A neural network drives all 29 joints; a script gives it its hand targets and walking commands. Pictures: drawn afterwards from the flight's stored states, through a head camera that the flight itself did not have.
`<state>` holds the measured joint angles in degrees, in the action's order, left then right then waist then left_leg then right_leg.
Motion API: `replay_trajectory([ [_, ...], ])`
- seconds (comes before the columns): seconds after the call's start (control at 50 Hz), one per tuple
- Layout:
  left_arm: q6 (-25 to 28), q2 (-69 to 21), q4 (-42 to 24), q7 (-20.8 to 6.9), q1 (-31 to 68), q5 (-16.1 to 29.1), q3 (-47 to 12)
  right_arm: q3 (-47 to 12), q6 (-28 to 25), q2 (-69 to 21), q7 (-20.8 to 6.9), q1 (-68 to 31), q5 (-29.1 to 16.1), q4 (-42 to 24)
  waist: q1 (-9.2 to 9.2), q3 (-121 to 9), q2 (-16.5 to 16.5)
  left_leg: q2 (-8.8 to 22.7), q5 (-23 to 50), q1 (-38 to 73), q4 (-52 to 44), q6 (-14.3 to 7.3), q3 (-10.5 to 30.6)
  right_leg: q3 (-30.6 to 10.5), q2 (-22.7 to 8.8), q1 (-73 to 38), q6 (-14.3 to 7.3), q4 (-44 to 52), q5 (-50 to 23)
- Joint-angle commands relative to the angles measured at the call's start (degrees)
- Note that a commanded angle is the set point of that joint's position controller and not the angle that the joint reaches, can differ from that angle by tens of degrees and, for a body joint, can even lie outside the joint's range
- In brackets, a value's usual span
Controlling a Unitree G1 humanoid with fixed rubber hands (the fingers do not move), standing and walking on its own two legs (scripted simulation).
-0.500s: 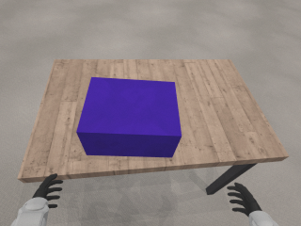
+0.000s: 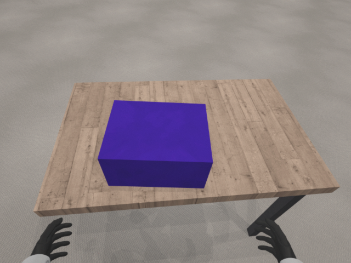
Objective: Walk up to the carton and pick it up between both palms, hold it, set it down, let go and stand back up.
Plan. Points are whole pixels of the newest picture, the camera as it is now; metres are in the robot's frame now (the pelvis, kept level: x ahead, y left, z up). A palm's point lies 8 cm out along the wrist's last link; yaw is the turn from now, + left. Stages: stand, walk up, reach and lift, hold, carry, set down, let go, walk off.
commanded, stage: reach and lift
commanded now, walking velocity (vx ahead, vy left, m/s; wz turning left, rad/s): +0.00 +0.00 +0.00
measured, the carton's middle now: (158, 143) +0.45 +0.04 -0.05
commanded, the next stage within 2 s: none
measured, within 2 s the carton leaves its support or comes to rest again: neither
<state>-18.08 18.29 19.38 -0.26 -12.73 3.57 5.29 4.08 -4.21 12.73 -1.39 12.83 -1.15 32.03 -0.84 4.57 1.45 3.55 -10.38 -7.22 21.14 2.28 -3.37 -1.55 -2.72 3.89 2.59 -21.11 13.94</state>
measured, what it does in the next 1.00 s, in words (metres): stands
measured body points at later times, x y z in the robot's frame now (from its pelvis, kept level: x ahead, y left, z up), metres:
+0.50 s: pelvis +0.01 +0.01 +0.00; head +0.03 +0.01 +0.45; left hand +0.17 +0.28 -0.03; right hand +0.19 -0.22 -0.04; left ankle +0.01 +0.14 -0.74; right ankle -0.02 -0.15 -0.74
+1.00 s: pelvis +0.01 +0.00 +0.00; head +0.02 +0.02 +0.45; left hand +0.17 +0.28 +0.01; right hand +0.21 -0.19 +0.00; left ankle +0.01 +0.14 -0.74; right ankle -0.02 -0.15 -0.74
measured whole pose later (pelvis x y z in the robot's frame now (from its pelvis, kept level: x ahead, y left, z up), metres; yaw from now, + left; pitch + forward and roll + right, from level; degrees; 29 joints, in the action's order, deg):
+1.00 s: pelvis +0.01 +0.00 +0.00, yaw +1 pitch -4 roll +0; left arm 10.5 24.3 7.6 -5.3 -22.3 16.2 0.6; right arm -2.1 -11.8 7.8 6.5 24.6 -13.2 7.7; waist -5.9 4.3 1.8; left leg 3.7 -11.3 -5.3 20.8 2.7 -2.3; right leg -0.4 -2.5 0.5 2.2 -18.5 14.1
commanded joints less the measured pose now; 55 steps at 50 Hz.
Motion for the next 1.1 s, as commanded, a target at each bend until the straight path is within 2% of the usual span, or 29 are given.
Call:
replay_trajectory([
  [0.0, 3.9, 9.27, -9.23, 0.2, 4.44, 0.61, 4.18, 2.4, -1.12, 8.5, 1.04, -3.26, -1.19, -12.63, -0.89, -4.75, -0.63, -5.02, 6.75, 7.27, -3.04, -0.24, -4.16, 2.99, 3.85, 5.49, -1.66, 6.37, -4.23],
  [0.06, 4.69, 9.32, -9.81, -0.25, 3.12, 0.75, 4.49, 2.46, -0.44, 8.36, 1.44, -1.46, -1.72, -15.28, -0.57, -4.78, -1.45, -5.05, 6.93, 7.14, -3.7, -0.01, -4.22, 3.4, 4.22, 5.96, -1.89, 6.43, -4.32],
  [0.1, 5.08, 8.7, -8.8, -1.29, 1.55, 1.84, 4.77, 1.6, -0.23, 6.92, 1.68, -0.13, -2.21, -17.96, -0.98, -3.0, 0.03, -5.02, 7.54, 8.6, -3.62, -0.43, -3.82, 2.72, 3.78, 6.29, -1.5, 7.49, -4.37],
  [0.16, 7.7, 7.88, -13.55, -0.45, 0.97, 2.43, 3.66, 1.55, -0.75, 7.07, 0.8, 1.11, -4.24, -18.47, -1.87, -5.21, -3.94, -4.65, 9.51, 7.88, -3.83, 1.16, -3.2, 2.49, 4.78, 6.01, -2.46, 7.01, -3.72],
  [0.18, 8.41, 8.01, -14.57, -0.45, 1.07, 2.58, 3.58, 1.9, -1.1, 7.31, 0.83, 1.09, -4.69, -18.53, -1.18, -5.85, -4.38, -4.34, 11.11, 9.52, -3.11, 1.88, -2.7, 2.9, 5.32, 6.87, -2.65, 6.89, -4.73],
  [0.24, 11.59, 8.22, -15.21, -0.46, -1.5, 3.44, 4.01, 1.07, -3.08, 7.03, 0.73, 3.37, -5.86, -21.24, -2.01, -7.29, -4.25, -4.83, 13.68, 10.01, -2.34, 1.69, -2.86, 2.05, 4.73, 6.21, -2.75, 7.31, -5.82],
  [0.28, 13.26, 9.31, -15.05, -0.67, -0.89, 4.62, 3.98, 1.56, -3.98, 5.98, 1.35, 3.13, -5.4, -22.81, -1.82, -5.86, -2.02, -5.01, 11.87, 9.41, -2.43, 1.18, -2.86, 1.8, 4.49, 6.69, -2.03, 8.04, -4.33],
  [0.3, 14.07, 8.97, -15.7, -0.57, -2.27, 4.76, 3.75, 1.58, -4.0, 5.94, 1.21, 4.52, -6.07, -22.06, -2.2, -5.04, -3.42, -4.81, 10.95, 9.35, -3.08, 1.43, -3.0, 1.83, 4.47, 6.17, -2.79, 8.16, -3.03],
  [0.34, 15.3, 8.69, -14.47, -0.89, -2.28, 5.23, 3.74, 1.53, -4.38, 5.93, 1.5, 4.59, -6.22, -22.83, -2.28, -4.93, -1.38, -4.66, 10.01, 9.59, -3.33, 0.84, -2.85, 1.96, 4.59, 6.93, -2.64, 8.21, -2.48],
  [0.36, 16.02, 8.98, -14.51, -1.19, -2.42, 5.28, 3.39, 1.33, -4.66, 5.4, 1.89, 5.47, -6.48, -22.93, -1.88, -4.84, -2.58, -5.06, 11.11, 9.46, -3.03, 0.91, -2.74, 1.42, 4.62, 6.22, -2.43, 8.02, -3.78],
  [0.38, 17.21, 8.98, -15.76, -1.2, -3.18, 5.96, 2.85, 1.78, -5.45, 5.72, 2.1, 5.18, -6.37, -24.72, -1.51, -6.3, -1.57, -4.89, 12.33, 10.04, -2.67, 1.01, -2.5, 1.7, 4.76, 5.77, -2.27, 7.81, -4.66],
  [0.46, 21.03, 9.95, -16.72, -2.0, -3.91, 7.07, 2.98, -0.37, -7.5, 3.99, 3.0, 5.86, -8.56, -25.16, -2.7, -6.72, -3.21, -5.15, 17.85, 11.3, -0.94, 1.7, -1.56, 1.01, 4.62, 5.33, -2.57, 7.95, -7.84],
  [0.48, 21.34, 9.67, -15.01, -2.37, -4.38, 7.33, 2.65, 0.01, -7.61, 4.52, 3.09, 6.31, -8.34, -23.83, -1.94, -6.02, -2.06, -5.08, 17.92, 11.94, -0.53, 1.42, -1.55, 1.5, 5.13, 5.75, -2.47, 8.16, -7.28],
  [0.5, 22.4, 10.34, -16.47, -2.72, -3.95, 8.04, 2.66, -1.16, -8.02, 3.59, 3.73, 6.11, -8.67, -26.26, -2.52, -6.92, -1.01, -5.56, 19.05, 11.67, -0.29, 1.01, -1.16, 1.13, 4.71, 5.21, -2.08, 8.05, -8.59],
  [0.54, 23.38, 11.09, -15.65, -2.97, -5.01, 7.93, 2.96, -1.01, -8.49, 4.17, 4.01, 6.48, -9.4, -25.01, -3.1, -6.12, -2.56, -5.6, 20.37, 11.69, -0.14, 1.6, -0.86, 0.82, 5.13, 4.72, -2.51, 7.94, -8.77],
  [0.56, 23.96, 10.37, -16.79, -3.18, -6.56, 8.62, 1.57, -0.8, -8.84, 3.31, 4.35, 7.31, -9.41, -25.83, -2.12, -6.46, -1.98, -5.24, 20.81, 13.47, -0.02, 1.76, -0.32, 1.39, 5.27, 5.16, -2.66, 8.03, -9.05],
  [0.62, 26.06, 11.11, -17.53, -3.61, -6.24, 8.92, 1.39, -1.34, -10.04, 3.03, 4.99, 6.35, -11.06, -27.06, -2.8, -5.72, -4.48, -5.45, 22.42, 12.94, -0.19, 2.16, -0.24, 0.97, 5.15, 3.84, -2.89, 8.03, -9.0],
  [0.64, 26.36, 11.03, -18.52, -3.61, -6.11, 8.95, 1.28, -1.97, -10.05, 2.99, 5.1, 6.77, -11.5, -26.19, -3.83, -6.49, -5.39, -5.35, 23.26, 12.78, 0.35, 2.47, -0.24, 1.16, 5.07, 4.12, -3.2, 7.83, -8.61],
  [0.66, 26.78, 11.08, -15.97, -4.09, -7.39, 8.76, 1.98, -2.49, -10.68, 2.32, 5.52, 8.3, -11.07, -27.48, -3.54, -5.58, -3.53, -5.65, 23.28, 13.43, 0.43, 1.62, -0.05, 0.65, 4.87, 4.28, -2.83, 8.4, -9.33],
  [0.7, 28.1, 11.48, -17.84, -4.48, -7.24, 9.73, 0.91, -2.15, -11.28, 2.77, 6.16, 7.48, -11.15, -28.71, -2.87, -5.25, -2.72, -5.51, 24.71, 13.31, 0.56, 2.01, 0.29, 1.15, 5.48, 4.35, -2.88, 8.0, -10.22],
  [0.72, 28.62, 11.62, -18.3, -4.65, -7.25, 9.43, 1.15, -2.67, -11.63, 2.11, 6.3, 8.84, -11.63, -28.12, -3.96, -5.14, -4.57, -5.33, 25.14, 12.96, 0.85, 2.07, 0.27, 0.81, 4.97, 3.9, -2.98, 8.01, -10.39],
  [0.76, 29.43, 12.57, -18.39, -5.14, -6.7, 10.5, 1.27, -2.92, -11.93, 1.73, 7.24, 8.1, -11.46, -30.19, -3.07, -4.5, -2.19, -5.55, 23.06, 13.47, 0.79, 1.44, 0.57, 0.37, 4.49, 5.21, -2.56, 8.07, -10.2],
  [0.8, 30.07, 12.38, -18.32, -5.53, -7.39, 10.7, 1.33, -4.18, -11.73, 0.2, 7.67, 9.72, -12.27, -29.81, -4.21, -4.24, -2.98, -5.38, 22.45, 12.8, 0.67, 1.18, 0.26, 0.1, 3.91, 5.01, -2.48, 8.13, -8.86],
  [0.82, 30.62, 13.86, -20.53, -5.5, -7.29, 11.12, 1.51, -3.99, -11.84, 0.69, 7.93, 9.98, -11.96, -32.87, -4.46, -5.39, -2.02, -5.32, 22.8, 12.73, 0.84, 1.2, 0.62, -0.1, 4.2, 4.61, -2.58, 8.03, -8.99],
  [0.86, 31.64, 14.28, -21.31, -5.14, -5.94, 11.5, 0.81, -4.26, -10.92, -0.18, 8.14, 10.51, -11.96, -32.94, -4.7, -5.16, -4.01, -4.79, 19.94, 12.61, 0.07, 0.9, 0.71, -0.12, 3.82, 5.0, -3.02, 7.93, -5.92],
  [0.88, 32.37, 14.35, -23.18, -4.68, -4.84, 12.35, 0.16, -3.82, -11.52, 0.06, 7.98, 9.1, -12.01, -34.42, -4.57, -5.41, -3.44, -4.95, 20.66, 11.87, 0.6, 1.52, 0.93, 0.09, 3.98, 5.63, -3.06, 7.38, -5.77],
  [1.0, 30.14, 14.85, -18.81, -4.42, 1.39, 15.27, -1.6, -2.51, -6.78, 0.79, 8.31, 2.97, -11.73, -34.8, -3.43, -3.72, -4.06, -4.24, 6.46, 8.01, -1.24, 0.33, 1.14, -0.56, 2.94, 8.64, -3.51, 8.02, 3.94],
  [1.06, 28.9, 17.09, -19.49, -3.76, 5.11, 16.28, -1.54, -1.25, -4.65, 1.4, 8.42, -0.07, -11.2, -35.2, -2.87, -4.48, -5.45, -3.47, 4.97, 6.01, -1.71, 0.27, 1.78, -0.37, 3.39, 7.68, -3.54, 7.12, 3.46],
  [1.08, 28.31, 17.05, -20.29, -3.57, 6.2, 17.64, -2.13, -1.73, -3.69, 1.36, 8.57, -1.52, -11.77, -37.75, -2.78, -6.21, -3.9, -3.28, 5.06, 7.27, -1.38, 0.26, 1.19, -0.41, 3.06, 7.19, -3.3, 7.06, 2.58],
])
